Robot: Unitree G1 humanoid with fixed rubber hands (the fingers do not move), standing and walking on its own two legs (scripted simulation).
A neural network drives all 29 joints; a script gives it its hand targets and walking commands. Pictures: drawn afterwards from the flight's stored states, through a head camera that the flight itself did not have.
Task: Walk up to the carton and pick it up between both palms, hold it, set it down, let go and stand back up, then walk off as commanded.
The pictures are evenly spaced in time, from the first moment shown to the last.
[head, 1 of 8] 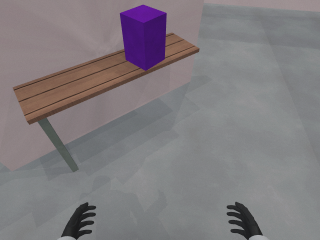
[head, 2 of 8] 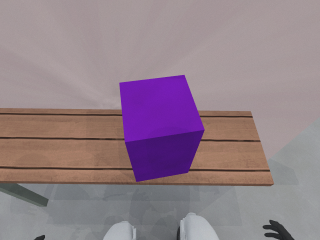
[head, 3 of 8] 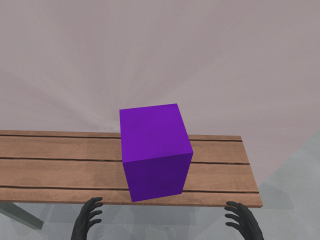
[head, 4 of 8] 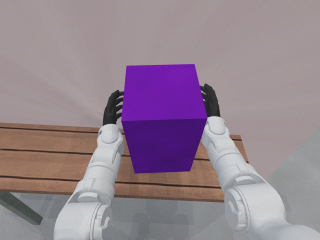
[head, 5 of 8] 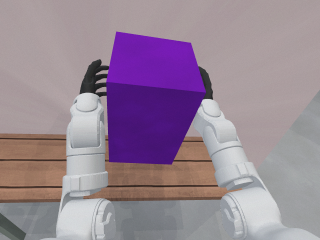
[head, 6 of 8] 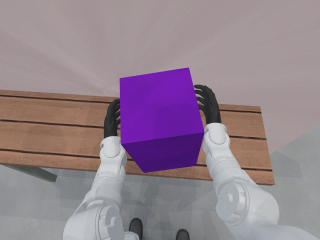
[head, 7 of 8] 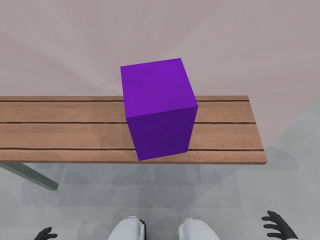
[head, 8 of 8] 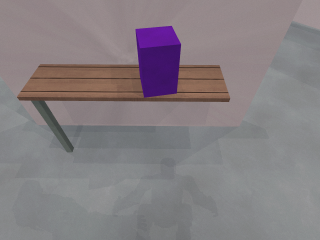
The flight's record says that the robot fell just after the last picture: no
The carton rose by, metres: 0.23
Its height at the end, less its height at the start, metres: +0.00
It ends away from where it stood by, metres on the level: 0.00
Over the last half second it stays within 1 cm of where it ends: yes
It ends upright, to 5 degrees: yes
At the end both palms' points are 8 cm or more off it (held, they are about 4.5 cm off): yes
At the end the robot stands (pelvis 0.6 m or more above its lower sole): yes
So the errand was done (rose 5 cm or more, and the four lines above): yes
